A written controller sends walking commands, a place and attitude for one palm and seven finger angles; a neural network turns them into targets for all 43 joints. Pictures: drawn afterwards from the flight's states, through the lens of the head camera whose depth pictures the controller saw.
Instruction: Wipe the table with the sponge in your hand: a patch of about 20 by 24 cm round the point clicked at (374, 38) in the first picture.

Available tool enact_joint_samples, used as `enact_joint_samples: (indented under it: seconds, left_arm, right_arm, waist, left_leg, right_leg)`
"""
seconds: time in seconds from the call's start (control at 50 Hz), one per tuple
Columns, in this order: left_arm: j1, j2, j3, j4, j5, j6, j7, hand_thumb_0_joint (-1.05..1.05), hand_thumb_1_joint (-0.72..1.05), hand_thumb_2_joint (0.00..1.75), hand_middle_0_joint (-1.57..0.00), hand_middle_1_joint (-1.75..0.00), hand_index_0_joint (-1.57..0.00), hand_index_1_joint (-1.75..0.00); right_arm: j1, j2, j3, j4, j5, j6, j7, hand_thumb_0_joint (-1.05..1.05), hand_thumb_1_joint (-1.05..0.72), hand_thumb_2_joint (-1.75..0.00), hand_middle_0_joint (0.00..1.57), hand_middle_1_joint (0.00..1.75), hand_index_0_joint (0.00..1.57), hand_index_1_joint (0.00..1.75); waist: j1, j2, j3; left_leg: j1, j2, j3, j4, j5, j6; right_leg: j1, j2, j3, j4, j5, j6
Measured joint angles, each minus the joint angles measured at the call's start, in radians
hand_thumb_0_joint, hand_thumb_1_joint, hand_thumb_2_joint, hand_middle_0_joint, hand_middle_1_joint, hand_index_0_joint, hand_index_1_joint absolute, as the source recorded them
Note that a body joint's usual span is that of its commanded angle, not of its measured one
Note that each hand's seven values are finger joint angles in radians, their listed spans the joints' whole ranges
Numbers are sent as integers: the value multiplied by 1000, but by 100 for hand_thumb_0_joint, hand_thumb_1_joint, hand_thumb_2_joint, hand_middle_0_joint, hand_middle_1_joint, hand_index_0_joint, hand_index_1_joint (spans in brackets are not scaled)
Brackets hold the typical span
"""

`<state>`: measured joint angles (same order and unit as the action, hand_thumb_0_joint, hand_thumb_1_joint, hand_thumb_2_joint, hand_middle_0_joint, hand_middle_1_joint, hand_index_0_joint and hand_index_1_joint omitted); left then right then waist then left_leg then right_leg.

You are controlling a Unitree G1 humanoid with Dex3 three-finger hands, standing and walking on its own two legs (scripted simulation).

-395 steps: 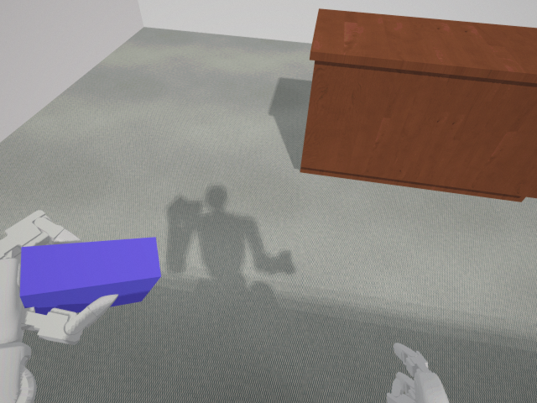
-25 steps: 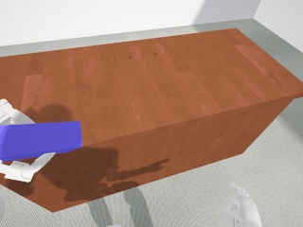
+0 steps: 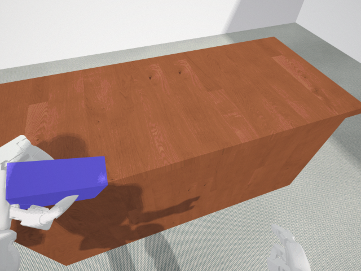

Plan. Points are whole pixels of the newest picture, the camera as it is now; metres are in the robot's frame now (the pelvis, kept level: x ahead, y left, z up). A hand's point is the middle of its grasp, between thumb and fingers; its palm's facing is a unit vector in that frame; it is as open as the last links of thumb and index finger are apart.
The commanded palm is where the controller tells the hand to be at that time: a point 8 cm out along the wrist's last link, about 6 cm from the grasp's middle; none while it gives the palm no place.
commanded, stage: come to a stop and stand still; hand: left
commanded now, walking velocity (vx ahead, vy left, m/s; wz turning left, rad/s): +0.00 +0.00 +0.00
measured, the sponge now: (73, 182) +0.23 +0.19 +0.15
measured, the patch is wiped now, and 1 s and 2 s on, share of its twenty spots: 0.00 0.00 0.00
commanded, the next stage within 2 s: look again from close up in 1.46 s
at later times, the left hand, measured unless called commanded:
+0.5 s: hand out of the picture +0.19 +0.33 +0.17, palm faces +0.46 -0.83 -0.31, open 8.8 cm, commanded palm +0.13 +0.35 +0.18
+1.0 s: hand out of the picture +0.21 +0.33 +0.17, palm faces +0.41 -0.84 -0.36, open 8.8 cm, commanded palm +0.16 +0.36 +0.18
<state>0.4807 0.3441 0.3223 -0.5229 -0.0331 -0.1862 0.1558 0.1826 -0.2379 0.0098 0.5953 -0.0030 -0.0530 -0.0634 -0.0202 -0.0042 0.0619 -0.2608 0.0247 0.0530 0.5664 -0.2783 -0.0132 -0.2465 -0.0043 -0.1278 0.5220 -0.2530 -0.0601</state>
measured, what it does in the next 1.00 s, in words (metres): steps on the spot: left foot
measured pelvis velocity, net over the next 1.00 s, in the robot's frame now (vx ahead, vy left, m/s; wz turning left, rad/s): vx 0.00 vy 0.07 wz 0.03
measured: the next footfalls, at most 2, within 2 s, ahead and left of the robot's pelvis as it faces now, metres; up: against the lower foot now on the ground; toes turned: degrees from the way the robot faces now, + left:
left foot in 0.02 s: +0.06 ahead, +0.13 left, +0.00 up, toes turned +3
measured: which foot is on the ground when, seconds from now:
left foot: up 0.00-0.00, down 0.02-1.00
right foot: down 0.00-1.00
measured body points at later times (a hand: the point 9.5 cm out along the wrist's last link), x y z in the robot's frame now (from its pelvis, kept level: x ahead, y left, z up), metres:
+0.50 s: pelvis -0.02 +0.07 +0.00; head -0.02 +0.10 +0.45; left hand +0.16 +0.37 +0.18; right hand +0.15 -0.13 -0.07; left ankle +0.02 +0.12 -0.74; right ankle +0.02 -0.07 -0.73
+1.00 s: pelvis +0.00 +0.07 +0.01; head +0.02 +0.10 +0.45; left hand +0.19 +0.37 +0.19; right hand +0.20 -0.14 -0.06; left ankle +0.02 +0.12 -0.73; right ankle +0.02 -0.07 -0.73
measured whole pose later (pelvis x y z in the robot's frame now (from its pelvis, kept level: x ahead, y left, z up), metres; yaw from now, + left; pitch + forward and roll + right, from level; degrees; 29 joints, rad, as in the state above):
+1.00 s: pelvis +0.00 +0.07 +0.01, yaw +2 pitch -2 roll -2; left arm 0.40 0.37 0.35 -0.46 -0.03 -0.24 0.10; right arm 0.19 -0.19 0.03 0.57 0.00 -0.13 -0.01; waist 0.03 -0.03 0.07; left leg -0.20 -0.06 0.06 0.44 -0.22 0.08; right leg -0.17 -0.02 -0.02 0.38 -0.18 0.03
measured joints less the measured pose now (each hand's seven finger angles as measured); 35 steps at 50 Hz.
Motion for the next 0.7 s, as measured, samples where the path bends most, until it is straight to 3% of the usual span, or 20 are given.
enact_joint_samples:
  seconds: [0.02, 0.06, 0.1, 0.16, 0.24, 0.32, 0.5, 0.7]
  left_arm:
    - [10, 9, 1, -17, -2, -4, 0, 0, -41, 106, -88, -139, -87, -139]
    - [-114, 105, 44, 45, 38, -34, -48, 0, -41, 106, -88, -139, -87, -139]
    - [-223, 150, 99, 158, 20, -63, -60, 0, -41, 106, -88, -139, -87, -139]
    - [-231, 115, 137, 199, -17, -51, -38, 0, -41, 106, -87, -139, -87, -139]
    - [-93, 40, 56, 116, -17, -57, -39, 0, -41, 106, -87, -139, -87, -139]
    - [-33, 19, -13, 101, 4, -62, -60, 0, -41, 106, -87, -139, -87, -139]
    - [-155, 11, 37, 129, 19, -66, -43, 0, -41, 106, -87, -139, -87, -140]
    - [-141, -6, 8, 126, 29, -67, -51, 0, -41, 106, -87, -139, -87, -140]
  right_arm:
    - [1, -8, -9, -9, 1, 1, -2, 2, -91, -90, 20, 30, 21, 30]
    - [30, 1, -49, -18, -5, -34, -8, 2, -91, -90, 20, 30, 20, 30]
    - [31, -3, -48, -12, 6, -54, 4, 2, -91, -90, 20, 30, 20, 30]
    - [29, -11, -36, -22, 17, -78, 34, 2, -91, -90, 20, 30, 20, 30]
    - [51, 1, -23, -37, 18, -106, 54, 2, -91, -90, 20, 30, 20, 30]
    - [78, 38, 2, -29, 13, -112, 43, 2, -91, -90, 20, 30, 20, 30]
    - [75, 85, 51, 3, -4, -141, 48, 2, -91, -90, 20, 30, 21, 30]
    - [25, 77, 43, -15, -11, -127, 55, 2, -90, -90, 21, 30, 21, 30]
  waist:
    - [-3, 6, 0]
    - [49, -22, 10]
    - [66, -37, 17]
    - [43, -34, 14]
    - [26, -25, -10]
    - [40, -33, -19]
    - [73, -45, -5]
    - [74, -37, -11]
  left_leg:
    - [22, 8, -4, -45, 49, 4]
    - [4, 6, 5, -25, 39, 10]
    - [-1, 2, 15, -26, 33, 17]
    - [16, -11, 32, -58, 51, 37]
    - [19, -26, 52, -67, 55, 62]
    - [16, -36, 50, -63, 54, 77]
    - [25, -68, 17, -83, 71, 102]
    - [58, -91, 22, -135, 77, 112]
  right_leg:
    - [-1, 9, -4, 10, -4, 3]
    - [-20, 4, 4, 27, -5, 6]
    - [-23, 1, 13, 13, 14, 7]
    - [-10, -9, 29, -20, 44, 28]
    - [-11, -23, 50, -32, 58, 53]
    - [-6, -28, 55, -38, 58, 63]
    - [28, -9, 105, -82, 74, 71]
    - [59, -20, 129, -129, 82, 81]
